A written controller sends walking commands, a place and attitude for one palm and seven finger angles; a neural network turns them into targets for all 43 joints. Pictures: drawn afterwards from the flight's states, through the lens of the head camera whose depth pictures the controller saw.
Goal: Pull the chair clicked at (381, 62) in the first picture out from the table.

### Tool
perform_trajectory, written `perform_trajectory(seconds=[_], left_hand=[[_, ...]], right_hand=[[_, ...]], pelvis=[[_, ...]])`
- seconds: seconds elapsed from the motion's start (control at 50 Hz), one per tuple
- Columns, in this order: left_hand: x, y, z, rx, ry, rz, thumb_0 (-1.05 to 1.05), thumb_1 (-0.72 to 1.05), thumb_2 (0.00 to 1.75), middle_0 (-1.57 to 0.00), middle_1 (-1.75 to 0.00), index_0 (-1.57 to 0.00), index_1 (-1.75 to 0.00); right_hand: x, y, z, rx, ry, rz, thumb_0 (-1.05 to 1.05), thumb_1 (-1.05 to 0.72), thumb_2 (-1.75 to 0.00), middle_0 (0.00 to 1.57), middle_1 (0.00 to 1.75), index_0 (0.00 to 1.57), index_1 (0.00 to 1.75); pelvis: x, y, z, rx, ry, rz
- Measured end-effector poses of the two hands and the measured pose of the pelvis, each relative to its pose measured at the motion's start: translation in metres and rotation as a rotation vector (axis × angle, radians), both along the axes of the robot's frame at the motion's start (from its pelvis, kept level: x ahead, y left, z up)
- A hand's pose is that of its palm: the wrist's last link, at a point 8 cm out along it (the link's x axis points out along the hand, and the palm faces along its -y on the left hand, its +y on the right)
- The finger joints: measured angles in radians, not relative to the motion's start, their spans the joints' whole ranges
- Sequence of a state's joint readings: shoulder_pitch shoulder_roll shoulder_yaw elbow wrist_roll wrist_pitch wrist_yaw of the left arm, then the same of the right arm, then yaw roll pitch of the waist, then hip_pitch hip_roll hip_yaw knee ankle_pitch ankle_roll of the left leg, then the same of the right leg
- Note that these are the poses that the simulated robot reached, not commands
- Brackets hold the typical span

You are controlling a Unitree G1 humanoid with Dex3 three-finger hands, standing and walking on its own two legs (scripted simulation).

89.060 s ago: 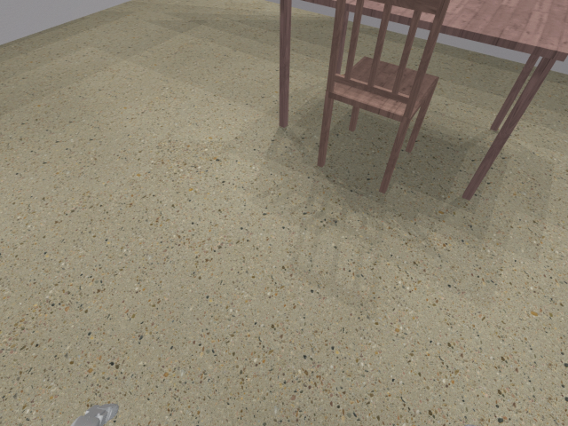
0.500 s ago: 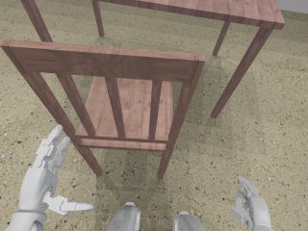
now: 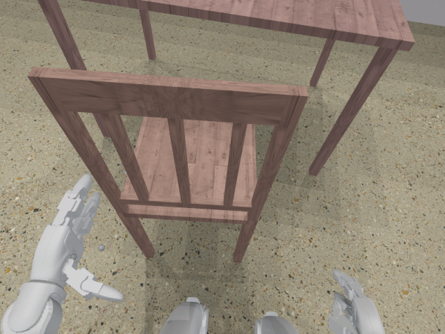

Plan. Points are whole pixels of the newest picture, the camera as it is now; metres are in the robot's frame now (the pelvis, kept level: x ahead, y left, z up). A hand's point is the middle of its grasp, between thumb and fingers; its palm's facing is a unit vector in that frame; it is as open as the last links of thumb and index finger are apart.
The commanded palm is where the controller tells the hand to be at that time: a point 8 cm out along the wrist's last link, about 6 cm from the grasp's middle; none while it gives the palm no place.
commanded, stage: raise the hand toward the chair's back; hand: left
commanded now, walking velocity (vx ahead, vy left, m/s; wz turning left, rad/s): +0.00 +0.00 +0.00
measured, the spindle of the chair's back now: (181, 166) +0.43 +0.11 -0.01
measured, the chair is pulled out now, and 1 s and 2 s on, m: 0.34 0.34 0.34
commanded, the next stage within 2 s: aim the fingers beside a spindle in 0.40 s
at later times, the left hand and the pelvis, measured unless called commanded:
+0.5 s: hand (125, 242) +0.25 +0.17 +0.05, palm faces +0.03 -1.00 -0.07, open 16.9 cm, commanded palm +0.23 +0.23 +0.05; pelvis +0.01 -0.04 +0.00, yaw +0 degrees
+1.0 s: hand (122, 243) +0.26 +0.19 +0.02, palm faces +0.01 -1.00 -0.04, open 16.9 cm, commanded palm +0.24 +0.24 +0.03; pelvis +0.01 -0.04 -0.01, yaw +0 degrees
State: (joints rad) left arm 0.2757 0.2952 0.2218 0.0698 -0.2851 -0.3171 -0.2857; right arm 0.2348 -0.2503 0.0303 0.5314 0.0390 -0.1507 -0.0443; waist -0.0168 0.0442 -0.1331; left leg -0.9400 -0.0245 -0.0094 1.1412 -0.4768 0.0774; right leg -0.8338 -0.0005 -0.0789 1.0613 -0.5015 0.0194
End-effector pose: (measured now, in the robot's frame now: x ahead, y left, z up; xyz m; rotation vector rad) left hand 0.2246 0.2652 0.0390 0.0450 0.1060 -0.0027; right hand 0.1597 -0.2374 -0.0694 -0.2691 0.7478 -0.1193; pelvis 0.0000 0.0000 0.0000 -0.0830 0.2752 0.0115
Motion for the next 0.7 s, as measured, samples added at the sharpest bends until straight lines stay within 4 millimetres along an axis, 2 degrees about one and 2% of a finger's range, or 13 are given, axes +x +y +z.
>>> perform_trajectory(seconds=[0.06,0.2,0.28,0.36,0.52,0.66,0.7], left_hand=[[-0.001,-0.009,-0.005,-0.021,0.045,-0.017,-0.01,-0.5,0.3,-0.06,-0.08,-0.06,-0.08],[0.003,-0.016,0.017,0.019,-0.104,0.029,-0.01,-0.5,0.3,-0.06,-0.08,-0.06,-0.08],[0.005,-0.02,0.01,0.023,-0.07,0.029,-0.01,-0.5,0.3,-0.06,-0.08,-0.06,-0.08],[0.002,-0.031,0.002,0.008,0.009,0.003,-0.01,-0.5,0.3,-0.06,-0.08,-0.06,-0.08],[0.004,-0.042,0.02,0.03,-0.094,0.04,-0.01,-0.5,0.3,-0.06,-0.08,-0.06,-0.08],[0.009,-0.042,-0.003,0.017,0.006,0.028,-0.01,-0.5,0.3,-0.06,-0.08,-0.06,-0.08],[0.009,-0.041,-0.004,0.017,0.012,0.026,-0.01,-0.5,0.3,-0.06,-0.08,-0.06,-0.08]], right_hand=[[-0.005,-0.007,0.004,-0.01,-0.001,-0.025,0.01,-0.9,-0.9,0.2,0.3,0.21,0.3],[-0.002,-0.021,0.005,-0.028,-0.001,-0.016,0.01,-0.9,-0.9,0.2,0.3,0.21,0.3],[0.005,-0.026,0.0,-0.011,-0.005,-0.01,0.01,-0.9,-0.9,0.2,0.3,0.21,0.3],[0.013,-0.028,0.0,0.009,-0.024,-0.018,0.01,-0.9,-0.9,0.2,0.3,0.21,0.3],[0.022,-0.036,-0.002,0.02,-0.041,-0.001,0.01,-0.9,-0.9,0.2,0.3,0.21,0.3],[0.022,-0.051,-0.009,0.017,-0.018,-0.021,0.01,-0.9,-0.9,0.2,0.3,0.21,0.3],[0.02,-0.055,-0.009,0.011,-0.014,-0.033,0.01,-0.9,-0.9,0.2,0.3,0.21,0.3]], pelvis=[[0.003,-0.002,0.003,0.004,0.0,-0.006],[0.006,-0.012,0.002,0.012,0.005,-0.005],[0.006,-0.017,0.0,0.014,0.01,-0.002],[0.008,-0.023,0.001,0.02,0.007,-0.005],[0.011,-0.037,0.001,0.032,0.008,-0.001],[0.012,-0.047,-0.002,0.038,0.014,-0.004],[0.013,-0.049,-0.002,0.039,0.014,-0.007]])
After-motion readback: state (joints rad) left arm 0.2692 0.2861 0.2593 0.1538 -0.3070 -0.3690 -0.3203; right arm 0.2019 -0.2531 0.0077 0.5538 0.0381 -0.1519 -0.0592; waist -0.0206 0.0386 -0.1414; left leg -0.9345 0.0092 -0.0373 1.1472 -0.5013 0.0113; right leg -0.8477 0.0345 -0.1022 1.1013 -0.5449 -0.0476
